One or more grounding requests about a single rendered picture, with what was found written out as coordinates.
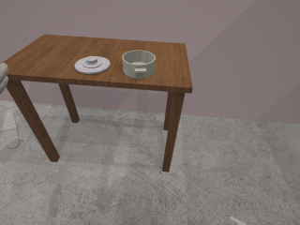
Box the lid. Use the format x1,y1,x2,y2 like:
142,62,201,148
74,56,111,74

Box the table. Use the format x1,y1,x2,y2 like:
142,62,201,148
1,34,193,173

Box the robot left hand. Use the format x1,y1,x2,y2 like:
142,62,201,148
0,63,24,164

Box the knob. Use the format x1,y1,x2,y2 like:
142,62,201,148
86,56,98,64

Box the pot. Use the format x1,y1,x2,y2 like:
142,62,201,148
122,50,156,79

